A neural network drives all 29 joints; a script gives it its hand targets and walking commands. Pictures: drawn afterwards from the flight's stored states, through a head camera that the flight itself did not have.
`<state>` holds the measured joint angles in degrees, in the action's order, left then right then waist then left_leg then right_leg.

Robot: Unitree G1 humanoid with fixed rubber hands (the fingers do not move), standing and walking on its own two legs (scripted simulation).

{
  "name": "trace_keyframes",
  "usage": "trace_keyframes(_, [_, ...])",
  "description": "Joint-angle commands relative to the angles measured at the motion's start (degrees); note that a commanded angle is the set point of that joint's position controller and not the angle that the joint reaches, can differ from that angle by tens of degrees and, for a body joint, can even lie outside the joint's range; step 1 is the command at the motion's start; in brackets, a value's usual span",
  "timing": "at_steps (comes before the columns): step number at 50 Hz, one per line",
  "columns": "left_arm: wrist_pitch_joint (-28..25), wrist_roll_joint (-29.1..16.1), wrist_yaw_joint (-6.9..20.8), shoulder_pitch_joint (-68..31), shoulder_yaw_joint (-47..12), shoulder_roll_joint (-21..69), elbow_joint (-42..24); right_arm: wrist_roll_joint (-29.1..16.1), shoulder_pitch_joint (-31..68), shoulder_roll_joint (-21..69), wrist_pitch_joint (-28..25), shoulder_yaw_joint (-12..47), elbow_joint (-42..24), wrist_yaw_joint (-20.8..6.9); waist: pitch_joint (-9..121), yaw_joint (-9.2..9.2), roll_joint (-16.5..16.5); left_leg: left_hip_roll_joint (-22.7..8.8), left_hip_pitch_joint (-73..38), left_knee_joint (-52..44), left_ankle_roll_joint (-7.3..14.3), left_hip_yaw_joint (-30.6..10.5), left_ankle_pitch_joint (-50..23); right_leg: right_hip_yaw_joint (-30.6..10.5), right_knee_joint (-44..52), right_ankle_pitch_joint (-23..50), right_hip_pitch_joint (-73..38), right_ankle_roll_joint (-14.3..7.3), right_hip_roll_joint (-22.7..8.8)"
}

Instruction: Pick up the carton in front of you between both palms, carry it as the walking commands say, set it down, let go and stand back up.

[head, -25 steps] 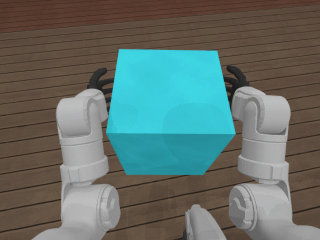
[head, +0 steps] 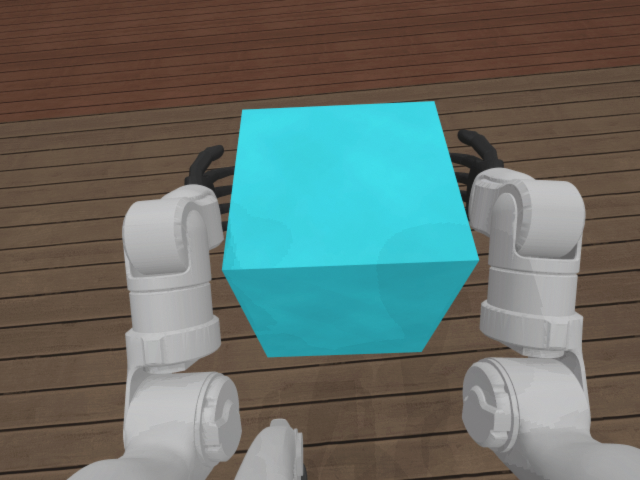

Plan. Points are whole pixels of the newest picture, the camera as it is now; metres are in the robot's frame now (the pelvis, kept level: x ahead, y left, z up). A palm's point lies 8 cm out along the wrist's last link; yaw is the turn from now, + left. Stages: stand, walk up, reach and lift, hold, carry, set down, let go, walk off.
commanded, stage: carry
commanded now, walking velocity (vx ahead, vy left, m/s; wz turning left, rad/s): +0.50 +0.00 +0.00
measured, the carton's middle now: (341, 243) +0.38 +0.01 +0.09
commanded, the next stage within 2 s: none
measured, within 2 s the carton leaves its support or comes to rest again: neither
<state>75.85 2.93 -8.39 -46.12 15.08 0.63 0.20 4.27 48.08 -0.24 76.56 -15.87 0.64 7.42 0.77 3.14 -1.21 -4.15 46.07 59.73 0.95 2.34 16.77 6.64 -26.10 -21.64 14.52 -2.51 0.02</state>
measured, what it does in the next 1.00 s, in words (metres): climbs: left foot, then right foot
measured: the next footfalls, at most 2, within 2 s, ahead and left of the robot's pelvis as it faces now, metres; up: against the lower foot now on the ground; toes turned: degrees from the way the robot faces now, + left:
left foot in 0.14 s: +0.29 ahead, +0.12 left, +0.03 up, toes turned +6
right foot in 0.60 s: +0.56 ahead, -0.09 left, +0.04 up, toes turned -6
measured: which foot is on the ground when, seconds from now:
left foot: up 0.00-0.12, down 0.14-0.62, up 0.64-1.00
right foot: down 0.00-0.16, up 0.18-0.58, down 0.60-1.00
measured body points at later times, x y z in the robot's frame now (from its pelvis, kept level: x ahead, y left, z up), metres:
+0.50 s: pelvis +0.30 +0.03 +0.02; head +0.34 +0.04 +0.47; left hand +0.70 +0.17 +0.18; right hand +0.69 -0.13 +0.19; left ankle +0.25 +0.12 -0.71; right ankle +0.44 -0.11 -0.65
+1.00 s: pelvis +0.61 +0.01 +0.04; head +0.63 +0.01 +0.49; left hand +0.99 +0.18 +0.21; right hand +1.00 -0.13 +0.21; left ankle +0.76 +0.14 -0.64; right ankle +0.52 -0.08 -0.69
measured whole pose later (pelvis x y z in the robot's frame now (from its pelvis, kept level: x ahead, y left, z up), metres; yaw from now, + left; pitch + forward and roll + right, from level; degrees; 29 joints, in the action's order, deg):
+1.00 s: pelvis +0.61 +0.01 +0.04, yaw +0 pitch +5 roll +0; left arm 75.8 2.8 -8.5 -46.3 14.6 0.3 3.5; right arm 3.9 47.4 -0.4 76.8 -16.0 2.7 6.9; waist 3.5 2.7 -0.5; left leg -3.6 42.0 45.4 1.8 4.5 13.7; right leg 6.1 -25.2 -25.3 9.8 -0.7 -0.8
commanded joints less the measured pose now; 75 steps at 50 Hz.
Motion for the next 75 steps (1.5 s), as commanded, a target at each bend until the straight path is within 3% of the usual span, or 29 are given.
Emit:
trace_keyframes(1, [0.2,-25.82,14.87,-43.67,-35.78,56.66,-2.67,-21.56,37.28,57.49,-0.39,35.66,1.93,-10.5,24.29,0.94,8.93,0.96,0.3,-11.11,0.38,2.98,-4.54,-10.51,4.76,29.62,-22.29,-8.89,-12.76])
trace_keyframes(4, [-0.08,-24.58,15.32,-42.85,-34.7,57.07,1.78,-21.84,36.61,58.45,-0.48,34.87,6.32,-11.66,21.88,-0.33,10.7,4.81,-10.13,-21.78,1.84,8.08,-4.47,-5.51,2.11,40.42,-19.49,-5.83,-11.52])
trace_keyframes(6, [-0.48,-24.68,15.4,-43.35,-34.23,57.98,3.3,-22.61,37.03,59.52,-0.94,33.96,8.42,-12.28,26.7,-5.32,10.1,8.96,-29.83,-29.5,3.39,12.5,-6.82,0.31,-11.51,52.38,-14.63,-1.9,-9.7])
trace_keyframes(7, [-0.79,-24.19,15.37,-43.48,-33.92,58.01,4.01,-23.18,36.68,59.98,-1.29,33.32,9.27,-12.62,32.0,-7.75,5.94,4.1,-46.66,-28.81,4.31,5.94,-3.45,0.76,-22.4,38.9,-4.44,0.19,-8.4])
trace_keyframes(8, [-0.79,-24.07,15.4,-44.18,-33.45,59.52,4.41,-23.2,37.39,59.36,-1.87,32.69,9.47,-12.87,38.19,-7.99,-10.04,-13.78,-60.89,-33.12,12.13,-26.61,5.78,-1.15,-39.2,15.99,13.3,3.07,-2.05])
trace_keyframes(9, [-0.93,-23.95,15.2,-45.99,-33.25,58.96,3.29,-24.04,37.77,61.56,-2.38,33.02,9.13,-13.03,35.62,-8.81,-16.71,-16.09,-63.49,-40.35,15.69,-40.64,-3.24,-5.39,-49.55,-6.69,25.52,2.96,4.75])
trace_keyframes(12, [-1.41,-23.82,13.65,-47.73,-33.25,60.81,0.45,-28.57,46.21,64.7,-3.09,35.7,-0.89,-13.5,30.14,-6.7,-2.41,-12.96,-55.11,-33.93,12.74,-23.99,-16.06,-9.61,-54.47,-3.0,31.85,-0.04,-2.31])
trace_keyframes(14, [-1.37,-23.32,12.38,-46.36,-33.1,60.38,-1.86,-30.01,48.14,65.33,-3.05,36.57,-5.3,-13.36,31.19,-5.6,-3.64,-11.34,-52.16,-35.48,10.87,-18.7,-12.01,-8.85,-50.0,-0.4,30.18,0.28,-3.38])
trace_keyframes(21, [-0.45,-20.79,10.61,-42.64,-35.43,56.02,-5.07,-28.33,42.31,59.4,-1.19,37.46,-7.17,-12.92,28.97,-6.74,-5.33,-10.18,-54.13,-37.8,12.98,-11.2,-15.65,-5.11,-33.93,4.72,35.53,2.35,-4.93])
trace_keyframes(27, [0.33,-21.04,12.82,-40.46,-34.86,56.0,3.62,-25.34,38.49,57.73,-0.59,35.92,2.27,-13.86,23.46,-6.64,-8.08,-7.26,-51.46,-35.64,8.04,-2.16,-31.15,2.94,-11.15,10.23,21.66,0.01,0.12])
trace_keyframes(29, [-0.05,-21.58,13.57,-40.4,-33.73,57.22,6.83,-25.16,38.68,58.98,-0.96,35.25,4.74,-14.13,26.13,-3.05,-7.59,-5.75,-47.17,-24.12,4.57,3.16,-42.88,6.94,-2.67,12.01,4.86,-1.43,3.69])
trace_keyframes(30, [-0.39,-21.75,13.88,-39.29,-32.74,57.91,8.63,-25.14,38.81,59.64,-1.17,34.93,5.61,-14.25,31.19,-0.63,-3.87,-4.54,-38.51,-14.36,2.2,5.05,-34.66,3.67,-3.34,10.8,-11.14,-2.1,0.72])
trace_keyframes(31, [-0.92,-21.24,14.03,-39.1,-31.66,56.96,9.42,-25.4,39.49,61.3,-1.23,34.65,6.47,-14.42,37.96,0.28,9.02,0.08,-20.31,1.3,-0.99,3.72,-14.28,-24.21,-1.92,2.04,-28.72,-8.42,-15.79])
trace_keyframes(32, [-1.66,-21.58,14.18,-39.41,-31.38,57.92,9.81,-25.12,42.26,61.03,-1.44,34.39,5.94,-14.49,34.77,2.26,20.31,8.73,-4.49,12.79,-1.69,1.02,11.93,-43.31,5.74,10.21,-33.7,-13.7,-20.9])
trace_keyframes(33, [-1.83,-22.58,14.31,-42.05,-31.76,58.59,6.76,-25.35,43.76,62.64,-1.8,34.59,5.92,-14.25,32.34,1.2,15.48,5.26,0.95,20.77,0.2,-4.0,12.01,-39.25,3.6,15.89,-32.92,-14.05,-20.89])
trace_keyframes(35, [-2.31,-25.64,14.41,-47.96,-33.91,61.78,-0.45,-24.86,43.7,62.96,-2.2,34.48,3.04,-13.08,29.84,0.91,4.11,1.77,2.07,20.63,1.35,-4.25,7.63,-29.04,1.37,21.61,-25.45,-11.56,-18.07])
trace_keyframes(37, [-2.37,-27.91,14.2,-51.21,-35.27,62.94,-5.56,-24.32,42.54,62.67,-2.24,33.84,0.34,-11.75,30.36,-0.63,5.46,0.38,-0.26,15.88,1.52,-4.2,4.84,-23.74,3.1,16.23,-21.84,-9.22,-16.04])
trace_keyframes(41, [-1.56,-28.6,13.96,-49.56,-36.62,60.61,-9.62,-22.96,40.12,59.69,-1.95,35.07,-3.83,-9.76,30.25,-0.26,6.69,0.03,3.34,10.46,0.54,-1.69,3.54,-19.3,4.54,15.47,-22.14,-11.25,-15.63])
trace_keyframes(44, [-0.56,-27.7,14.08,-46.33,-36.7,57.92,-7.89,-21.68,38.01,57.18,-1.08,35.51,-2.78,-9.44,27.89,0.51,7.3,-0.85,3.99,0.66,-0.31,-0.29,0.57,-15.72,5.4,19.14,-22.16,-11.3,-15.01])
trace_keyframes(49, [0.0,-25.39,15.0,-42.72,-35.63,56.56,-0.42,-21.04,35.62,57.0,-0.38,35.32,4.02,-11.0,22.79,0.79,9.44,2.95,-6.06,-18.11,1.08,5.98,-4.48,-7.99,4.11,31.79,-19.43,-7.37,-12.09])
trace_keyframes(52, [-0.46,-24.93,15.22,-43.0,-34.68,57.66,2.91,-21.82,35.89,58.41,-0.85,34.08,7.93,-12.0,26.49,-4.8,9.49,8.72,-28.99,-29.54,3.1,12.41,-5.99,-0.29,-10.28,48.59,-13.7,-2.41,-9.74])
trace_keyframes(53, [-0.71,-24.49,15.24,-43.0,-34.28,57.77,3.92,-22.25,35.3,58.81,-1.18,33.35,9.13,-12.31,31.75,-7.32,5.78,4.36,-45.85,-28.93,4.24,6.67,-3.59,0.87,-20.84,37.96,-4.08,-0.01,-8.45])
trace_keyframes(54, [-0.72,-24.26,15.31,-43.34,-33.63,59.15,5.06,-22.13,35.62,58.17,-1.65,32.54,9.78,-12.56,38.41,-7.87,-9.05,-13.81,-61.4,-32.52,11.69,-24.68,5.98,-0.92,-37.59,15.85,13.34,3.13,-3.08])
trace_keyframes(55, [-0.83,-24.09,15.23,-44.76,-33.2,58.92,4.17,-22.83,35.93,60.19,-2.29,32.82,9.74,-12.73,35.43,-8.79,-17.21,-16.58,-64.15,-41.02,15.76,-40.95,-0.69,-4.49,-48.03,-7.58,27.06,3.35,4.77])
trace_keyframes(58, [-1.5,-24.1,13.9,-47.46,-33.52,61.07,1.18,-27.53,44.78,64.04,-3.12,35.73,-0.34,-13.25,29.55,-6.71,-2.22,-13.44,-54.87,-34.63,12.8,-24.49,-14.32,-9.37,-53.47,-3.24,32.54,0.1,-2.61])
trace_keyframes(60, [-1.5,-23.71,12.67,-46.11,-33.36,60.78,-1.04,-29.35,47.22,64.99,-3.17,36.91,-4.91,-13.16,30.48,-5.46,-3.53,-11.56,-51.75,-36.16,10.67,-18.64,-10.76,-8.58,-49.04,-0.32,30.49,0.35,-3.54])
trace_keyframes(67, [-0.54,-21.26,10.58,-42.81,-35.29,56.42,-4.7,-28.39,42.26,59.47,-1.27,37.59,-7.28,-12.77,28.5,-6.67,-5.42,-10.18,-53.81,-38.39,12.66,-10.53,-15.22,-4.75,-32.87,5.18,35.06,2.36,-4.84])
trace_keyframes(72, [0.55,-20.95,12.16,-40.55,-34.83,55.29,1.79,-25.82,38.71,57.14,-0.33,36.31,-0.03,-13.35,23.98,-7.01,-7.26,-7.68,-52.3,-37.06,8.86,-3.19,-28.22,1.71,-14.06,10.61,24.87,0.38,-1.06])
trace_keyframes(75, [0.32,-21.43,13.33,-39.68,-33.17,56.76,7.39,-24.96,37.93,58.48,-0.62,35.06,4.84,-13.8,26.62,-2.77,-7.43,-5.76,-46.79,-23.43,4.21,3.85,-43.19,7.36,-2.6,12.1,3.32,-1.68,3.76])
